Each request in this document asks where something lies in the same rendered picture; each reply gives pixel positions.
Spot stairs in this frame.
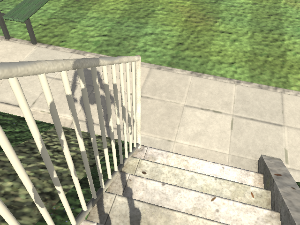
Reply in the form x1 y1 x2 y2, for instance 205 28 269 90
80 145 281 225

